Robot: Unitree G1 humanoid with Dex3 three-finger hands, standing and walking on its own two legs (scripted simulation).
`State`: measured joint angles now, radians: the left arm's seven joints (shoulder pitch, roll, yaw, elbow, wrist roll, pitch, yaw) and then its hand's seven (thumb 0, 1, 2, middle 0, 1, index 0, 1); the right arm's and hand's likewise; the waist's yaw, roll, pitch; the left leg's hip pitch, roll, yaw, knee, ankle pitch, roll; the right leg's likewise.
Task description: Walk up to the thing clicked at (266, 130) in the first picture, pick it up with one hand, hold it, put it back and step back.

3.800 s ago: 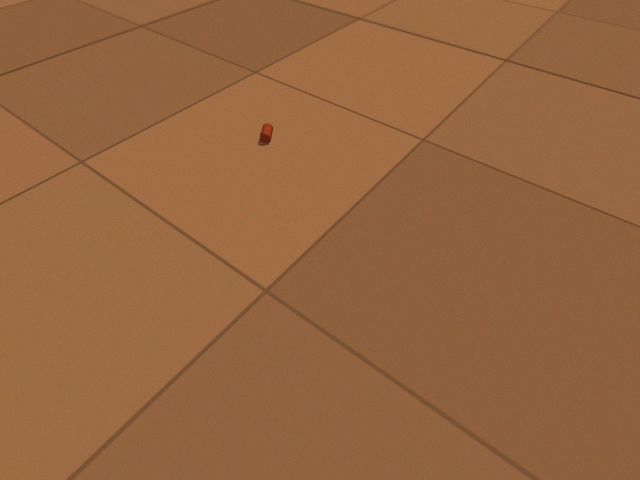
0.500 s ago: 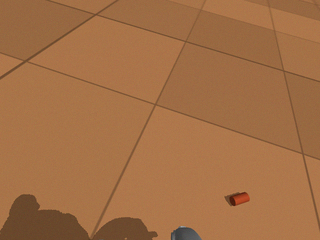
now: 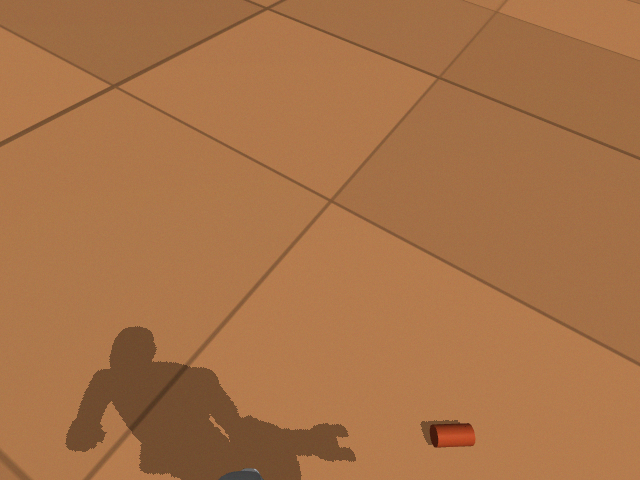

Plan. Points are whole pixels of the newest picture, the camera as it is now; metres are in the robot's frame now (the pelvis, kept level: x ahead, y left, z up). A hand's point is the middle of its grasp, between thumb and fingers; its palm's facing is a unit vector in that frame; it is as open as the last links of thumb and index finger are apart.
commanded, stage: walk up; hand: left
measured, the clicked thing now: (452, 435) +0.36 -0.44 -0.71
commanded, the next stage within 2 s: none
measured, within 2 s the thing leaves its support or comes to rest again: neither
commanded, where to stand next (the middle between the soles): -0.01 -0.74 m, yaw +8 degrees
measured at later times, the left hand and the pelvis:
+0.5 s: hand out of the picture +0.06 +0.00 -0.14, palm faces -0.08 -0.93 -0.36, open 7.4 cm; pelvis -0.04 -0.26 -0.01, yaw -1 degrees
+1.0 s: hand out of the picture +0.04 -0.19 -0.17, palm faces -0.07 -0.93 -0.35, open 7.4 cm; pelvis -0.09 -0.49 -0.02, yaw +0 degrees
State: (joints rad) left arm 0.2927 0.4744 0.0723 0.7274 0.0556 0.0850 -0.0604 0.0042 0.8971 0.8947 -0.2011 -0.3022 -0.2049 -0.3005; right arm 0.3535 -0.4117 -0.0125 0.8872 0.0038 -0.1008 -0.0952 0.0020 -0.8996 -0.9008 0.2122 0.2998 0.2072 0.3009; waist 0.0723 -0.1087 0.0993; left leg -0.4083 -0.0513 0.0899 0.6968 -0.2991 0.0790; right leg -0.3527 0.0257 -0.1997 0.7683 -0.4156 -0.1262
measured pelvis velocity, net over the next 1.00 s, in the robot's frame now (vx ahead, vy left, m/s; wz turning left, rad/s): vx -0.09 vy -0.49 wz -0.01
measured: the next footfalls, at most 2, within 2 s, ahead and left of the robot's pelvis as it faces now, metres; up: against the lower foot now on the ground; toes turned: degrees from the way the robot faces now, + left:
right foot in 0.34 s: +0.05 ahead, -0.39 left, +0.00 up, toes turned -1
left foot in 0.66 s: +0.01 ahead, -0.24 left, +0.00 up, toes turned +5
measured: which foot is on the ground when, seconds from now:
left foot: down 0.00-0.36, up 0.38-0.64, down 0.66-1.00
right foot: down 0.00-0.00, up 0.02-0.32, down 0.34-0.66, up 0.68-1.00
